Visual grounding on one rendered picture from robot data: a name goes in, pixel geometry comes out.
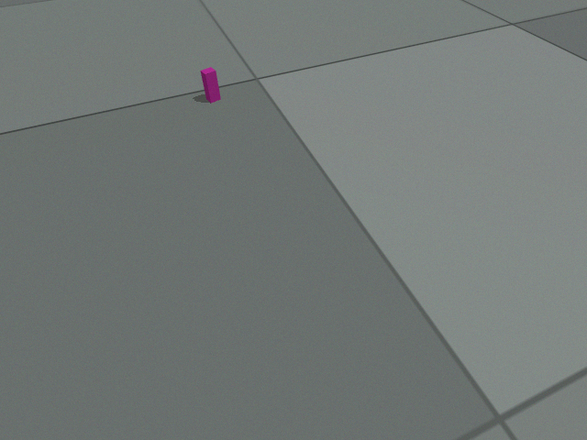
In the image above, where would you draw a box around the carton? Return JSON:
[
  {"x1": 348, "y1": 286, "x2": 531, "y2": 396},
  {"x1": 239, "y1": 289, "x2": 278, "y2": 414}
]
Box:
[{"x1": 201, "y1": 67, "x2": 221, "y2": 103}]

